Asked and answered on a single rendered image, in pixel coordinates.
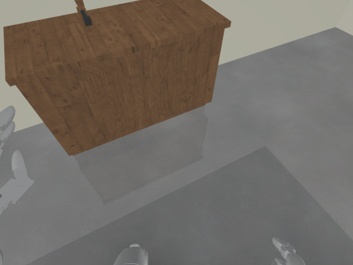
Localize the counter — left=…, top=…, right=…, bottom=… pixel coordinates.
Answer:
left=3, top=0, right=231, bottom=156

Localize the left robot thigh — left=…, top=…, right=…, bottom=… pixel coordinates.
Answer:
left=114, top=247, right=148, bottom=265

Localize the right robot hand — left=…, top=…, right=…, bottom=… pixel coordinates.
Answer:
left=271, top=237, right=305, bottom=265

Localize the left robot hand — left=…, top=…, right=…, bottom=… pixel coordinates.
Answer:
left=0, top=105, right=34, bottom=216

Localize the tap lever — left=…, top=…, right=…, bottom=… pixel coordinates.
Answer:
left=80, top=10, right=92, bottom=26

